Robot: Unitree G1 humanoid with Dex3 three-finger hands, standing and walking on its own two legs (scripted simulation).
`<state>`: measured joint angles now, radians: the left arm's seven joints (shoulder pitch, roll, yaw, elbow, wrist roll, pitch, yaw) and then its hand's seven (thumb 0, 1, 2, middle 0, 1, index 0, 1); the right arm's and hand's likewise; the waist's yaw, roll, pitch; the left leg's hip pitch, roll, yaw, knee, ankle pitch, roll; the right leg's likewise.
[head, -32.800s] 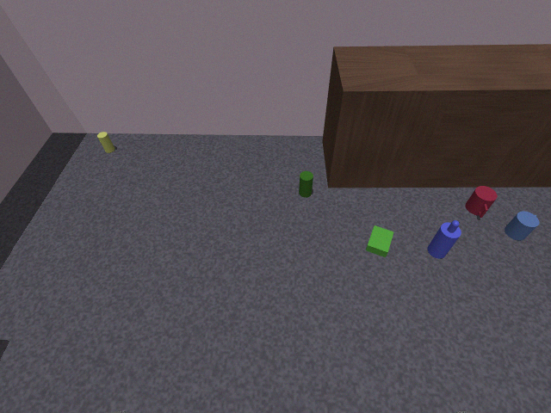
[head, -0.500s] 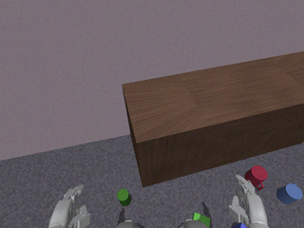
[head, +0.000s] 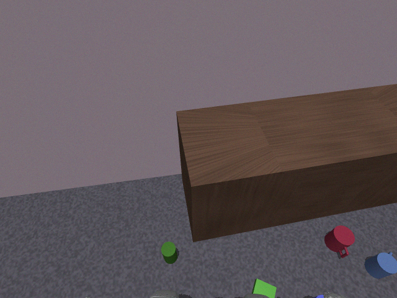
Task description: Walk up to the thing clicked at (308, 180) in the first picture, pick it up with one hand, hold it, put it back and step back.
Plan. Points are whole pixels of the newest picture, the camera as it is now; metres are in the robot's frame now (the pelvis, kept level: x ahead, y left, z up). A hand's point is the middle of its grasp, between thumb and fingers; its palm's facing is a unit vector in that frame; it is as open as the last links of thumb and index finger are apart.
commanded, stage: stand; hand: left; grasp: from above
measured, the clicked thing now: (169, 253) +0.38 +0.16 -0.69
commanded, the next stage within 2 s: none
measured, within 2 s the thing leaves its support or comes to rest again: neither
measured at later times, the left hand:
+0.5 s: hand out of the picture +0.03 +0.24 -0.14, palm faces +0.04 -0.94 -0.34, open 7.4 cm
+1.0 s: hand out of the picture +0.05 +0.22 -0.13, palm faces +0.02 -0.94 -0.33, open 7.4 cm
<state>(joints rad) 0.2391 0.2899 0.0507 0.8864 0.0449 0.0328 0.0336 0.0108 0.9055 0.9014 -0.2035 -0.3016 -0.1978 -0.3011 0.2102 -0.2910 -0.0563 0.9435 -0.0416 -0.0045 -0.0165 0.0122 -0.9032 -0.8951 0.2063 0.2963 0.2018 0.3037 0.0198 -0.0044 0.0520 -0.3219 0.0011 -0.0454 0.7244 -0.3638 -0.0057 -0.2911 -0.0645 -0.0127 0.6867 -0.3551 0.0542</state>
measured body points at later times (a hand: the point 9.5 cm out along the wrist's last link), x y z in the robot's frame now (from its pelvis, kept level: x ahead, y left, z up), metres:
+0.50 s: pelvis -0.01 +0.00 +0.02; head -0.02 +0.00 +0.47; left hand +0.03 +0.29 -0.12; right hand +0.06 -0.28 -0.11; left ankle +0.02 +0.12 -0.72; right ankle +0.01 -0.16 -0.72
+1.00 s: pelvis -0.01 -0.02 +0.03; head +0.00 -0.02 +0.48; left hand +0.05 +0.27 -0.11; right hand +0.05 -0.31 -0.11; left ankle +0.02 +0.12 -0.72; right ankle +0.01 -0.16 -0.72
